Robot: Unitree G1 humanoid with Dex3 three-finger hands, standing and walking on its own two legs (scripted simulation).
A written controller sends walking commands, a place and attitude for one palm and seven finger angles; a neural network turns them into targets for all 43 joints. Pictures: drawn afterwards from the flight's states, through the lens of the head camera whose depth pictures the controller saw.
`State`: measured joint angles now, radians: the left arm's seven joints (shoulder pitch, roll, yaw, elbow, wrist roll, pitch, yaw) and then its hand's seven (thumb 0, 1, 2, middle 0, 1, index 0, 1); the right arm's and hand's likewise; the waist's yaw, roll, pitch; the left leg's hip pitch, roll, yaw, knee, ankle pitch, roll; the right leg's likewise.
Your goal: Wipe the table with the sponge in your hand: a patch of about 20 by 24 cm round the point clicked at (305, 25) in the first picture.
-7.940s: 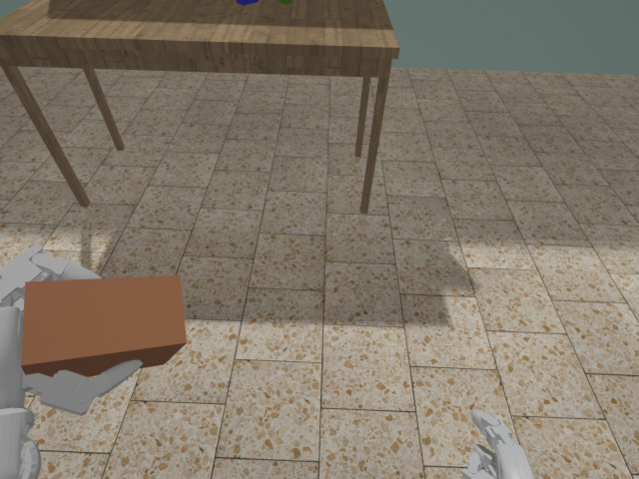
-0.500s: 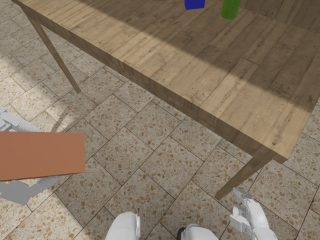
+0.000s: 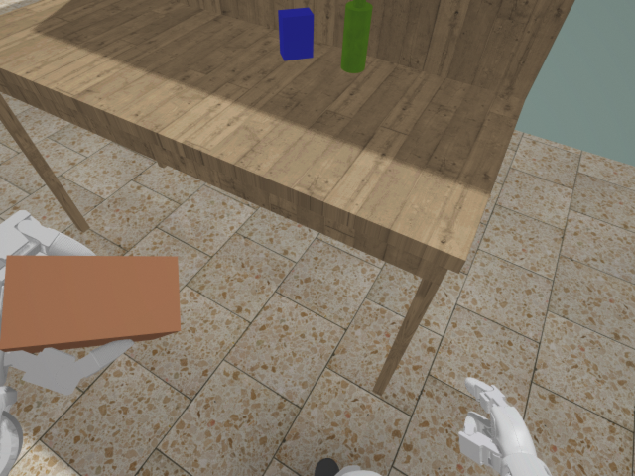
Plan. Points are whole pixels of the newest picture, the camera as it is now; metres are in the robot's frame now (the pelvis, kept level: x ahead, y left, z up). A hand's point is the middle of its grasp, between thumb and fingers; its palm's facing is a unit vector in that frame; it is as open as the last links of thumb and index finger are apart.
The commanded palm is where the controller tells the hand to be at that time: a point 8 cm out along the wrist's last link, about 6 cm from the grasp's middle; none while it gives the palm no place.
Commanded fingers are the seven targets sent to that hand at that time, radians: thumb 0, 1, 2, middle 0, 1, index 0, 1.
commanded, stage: turn to face it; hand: left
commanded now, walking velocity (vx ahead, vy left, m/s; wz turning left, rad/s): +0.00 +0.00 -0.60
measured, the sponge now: (118, 304) +0.23 +0.21 +0.16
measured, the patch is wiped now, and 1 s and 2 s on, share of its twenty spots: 0.00 0.00 0.00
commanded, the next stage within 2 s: take the last steps up to it in 1.28 s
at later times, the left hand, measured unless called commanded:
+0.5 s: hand (259, 317) +0.22 +0.08 +0.18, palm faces -0.04 -0.83 -0.56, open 10.3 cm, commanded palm +0.18 +0.16 +0.18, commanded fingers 0.00 0.10 1.30 -1.20 -1.60 -1.20 -1.60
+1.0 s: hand (431, 405) +0.17 -0.06 +0.17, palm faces -0.23 -0.82 -0.52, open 10.3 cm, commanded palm +0.14 +0.04 +0.18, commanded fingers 0.00 0.10 1.30 -1.20 -1.60 -1.20 -1.60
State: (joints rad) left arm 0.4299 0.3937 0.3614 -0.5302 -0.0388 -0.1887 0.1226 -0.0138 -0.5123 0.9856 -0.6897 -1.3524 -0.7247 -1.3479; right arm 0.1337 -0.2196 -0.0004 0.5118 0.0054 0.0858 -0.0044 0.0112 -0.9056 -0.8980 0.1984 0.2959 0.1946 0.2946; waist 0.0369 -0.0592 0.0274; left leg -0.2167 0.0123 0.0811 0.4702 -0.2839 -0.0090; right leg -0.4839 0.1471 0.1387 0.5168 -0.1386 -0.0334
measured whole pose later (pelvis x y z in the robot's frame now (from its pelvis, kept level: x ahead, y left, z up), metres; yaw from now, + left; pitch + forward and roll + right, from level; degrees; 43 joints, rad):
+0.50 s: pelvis -0.07 -0.05 +0.00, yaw -20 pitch +1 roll +1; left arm 0.58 0.48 0.46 -0.70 -0.06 -0.22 0.13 -0.01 -0.51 0.99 -0.69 -1.35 -0.73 -1.35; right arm 0.13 -0.26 -0.03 0.54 0.02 0.05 0.00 0.01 -0.91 -0.90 0.20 0.30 0.19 0.29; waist -0.05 -0.04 0.18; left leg -0.43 0.07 0.06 0.92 -0.48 -0.08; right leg -0.39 0.06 0.04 0.55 -0.18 -0.05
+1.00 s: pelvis -0.16 -0.09 -0.01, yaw -37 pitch +0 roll +1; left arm 0.43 0.41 0.37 -0.58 -0.04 -0.19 0.13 -0.02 -0.51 0.99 -0.69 -1.35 -0.73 -1.35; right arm 0.14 -0.19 0.03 0.56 0.02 -0.01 0.01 0.01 -0.90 -0.90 0.20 0.30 0.20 0.30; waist -0.01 0.04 0.17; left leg -0.48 0.13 0.05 1.10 -0.50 -0.09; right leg -0.36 0.02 -0.08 0.67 -0.32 -0.07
